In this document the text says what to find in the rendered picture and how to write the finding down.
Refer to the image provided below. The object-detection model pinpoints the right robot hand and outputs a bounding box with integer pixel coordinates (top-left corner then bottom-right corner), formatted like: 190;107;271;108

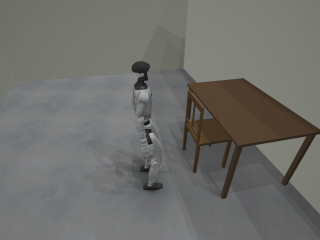
141;144;153;159

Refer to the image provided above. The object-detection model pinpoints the left robot shin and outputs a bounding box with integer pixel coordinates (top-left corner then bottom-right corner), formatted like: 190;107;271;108
144;153;154;168

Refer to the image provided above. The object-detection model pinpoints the left robot forearm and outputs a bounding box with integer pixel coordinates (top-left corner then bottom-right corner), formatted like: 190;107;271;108
132;103;136;115

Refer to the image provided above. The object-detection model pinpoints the right robot forearm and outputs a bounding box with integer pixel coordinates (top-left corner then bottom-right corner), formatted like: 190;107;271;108
136;118;148;146

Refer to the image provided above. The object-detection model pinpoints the robot left upper arm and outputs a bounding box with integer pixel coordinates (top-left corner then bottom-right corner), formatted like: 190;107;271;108
131;80;145;105

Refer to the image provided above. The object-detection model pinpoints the table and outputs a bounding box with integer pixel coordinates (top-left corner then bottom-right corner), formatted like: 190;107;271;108
187;78;320;199

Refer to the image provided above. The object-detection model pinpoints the robot right upper arm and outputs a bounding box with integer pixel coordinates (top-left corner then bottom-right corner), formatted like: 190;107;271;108
134;91;149;123

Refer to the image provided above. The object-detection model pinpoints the chair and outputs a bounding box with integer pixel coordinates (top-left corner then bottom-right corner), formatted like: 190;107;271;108
182;89;232;173

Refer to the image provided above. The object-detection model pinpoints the left robot thigh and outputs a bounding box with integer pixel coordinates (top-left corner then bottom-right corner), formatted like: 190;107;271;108
149;119;158;139

